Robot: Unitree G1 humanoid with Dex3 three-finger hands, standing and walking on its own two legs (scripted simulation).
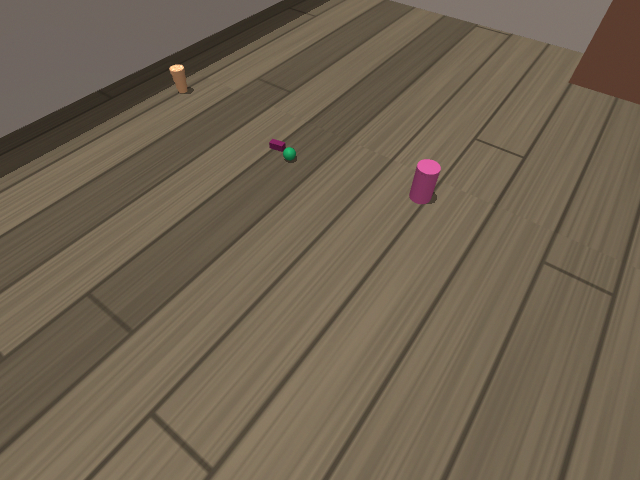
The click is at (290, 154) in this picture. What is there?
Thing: free ball
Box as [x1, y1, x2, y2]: [283, 147, 295, 159]
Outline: 287,147 284,149 283,155 286,159 292,159 295,155 295,151 292,148
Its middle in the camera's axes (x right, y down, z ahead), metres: -0.14 -0.42 +1.91
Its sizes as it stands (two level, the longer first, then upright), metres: 0.064 0.064 0.064
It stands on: the floor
